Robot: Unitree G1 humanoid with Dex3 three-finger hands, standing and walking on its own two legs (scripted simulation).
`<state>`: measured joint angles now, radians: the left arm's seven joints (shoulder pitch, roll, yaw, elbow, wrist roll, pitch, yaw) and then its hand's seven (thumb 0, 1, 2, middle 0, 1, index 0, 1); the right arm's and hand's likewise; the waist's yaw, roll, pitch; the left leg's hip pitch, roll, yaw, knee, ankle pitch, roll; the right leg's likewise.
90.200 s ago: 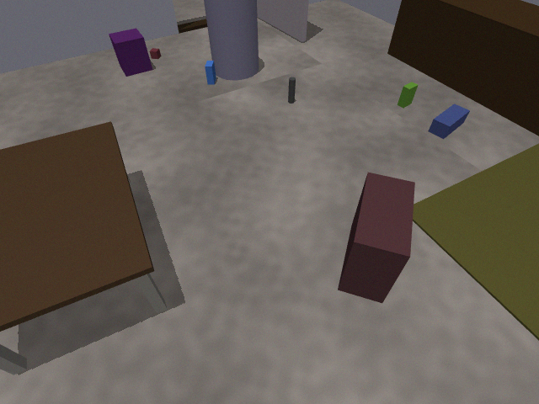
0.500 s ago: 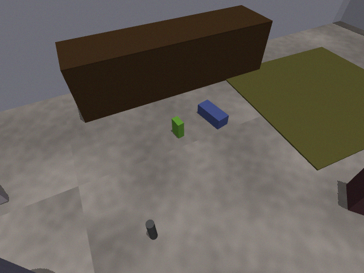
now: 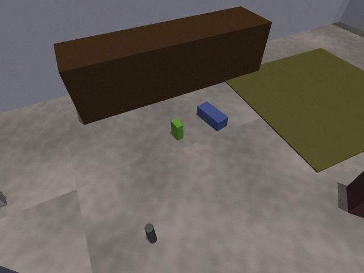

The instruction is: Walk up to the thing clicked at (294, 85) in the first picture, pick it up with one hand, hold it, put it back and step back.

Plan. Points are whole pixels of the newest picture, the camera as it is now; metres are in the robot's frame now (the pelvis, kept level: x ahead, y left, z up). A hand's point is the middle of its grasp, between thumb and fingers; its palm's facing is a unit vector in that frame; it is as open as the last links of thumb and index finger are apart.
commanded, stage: stand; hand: left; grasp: from the side
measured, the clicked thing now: (151, 233) +0.44 +0.19 -0.70
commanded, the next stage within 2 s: step back in 0.28 s
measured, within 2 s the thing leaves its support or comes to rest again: neither
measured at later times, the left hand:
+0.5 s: hand out of the picture +0.07 +0.28 -0.17, palm faces -0.01 -0.93 -0.38, open 7.4 cm
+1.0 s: hand out of the picture +0.01 +0.29 -0.18, palm faces -0.10 -0.91 -0.39, open 7.4 cm
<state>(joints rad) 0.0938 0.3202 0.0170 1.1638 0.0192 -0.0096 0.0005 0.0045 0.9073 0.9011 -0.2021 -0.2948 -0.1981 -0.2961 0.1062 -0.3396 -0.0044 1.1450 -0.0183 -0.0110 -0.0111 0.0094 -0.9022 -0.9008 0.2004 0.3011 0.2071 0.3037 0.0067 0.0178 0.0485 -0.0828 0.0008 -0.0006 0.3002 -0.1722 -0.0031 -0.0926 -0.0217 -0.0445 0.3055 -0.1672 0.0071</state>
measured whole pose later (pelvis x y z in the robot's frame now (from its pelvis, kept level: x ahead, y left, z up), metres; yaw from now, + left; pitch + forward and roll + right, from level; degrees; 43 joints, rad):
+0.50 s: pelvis -0.03 +0.01 -0.01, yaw +0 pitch -1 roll +0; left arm 0.06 0.36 0.06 1.02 0.02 0.02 0.00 0.00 0.91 0.90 -0.20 -0.30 -0.20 -0.30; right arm 0.07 -0.40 -0.05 1.03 0.00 0.04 0.01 0.01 -0.90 -0.90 0.20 0.30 0.21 0.30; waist 0.00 0.01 0.16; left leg -0.31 -0.03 -0.02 0.69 -0.37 0.02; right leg -0.26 -0.04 -0.03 0.50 -0.21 0.00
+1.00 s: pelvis -0.11 +0.04 -0.03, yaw -4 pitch -2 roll -1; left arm 0.11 0.35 0.07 0.90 0.03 0.04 0.01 0.01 0.91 0.90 -0.20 -0.29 -0.20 -0.30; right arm 0.11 -0.37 -0.05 0.87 -0.01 0.04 -0.02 0.01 -0.90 -0.90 0.20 0.30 0.21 0.30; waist -0.02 0.03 0.21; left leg -0.36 0.01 0.06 0.71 -0.31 0.04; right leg -0.26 0.05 0.06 0.66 -0.36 -0.01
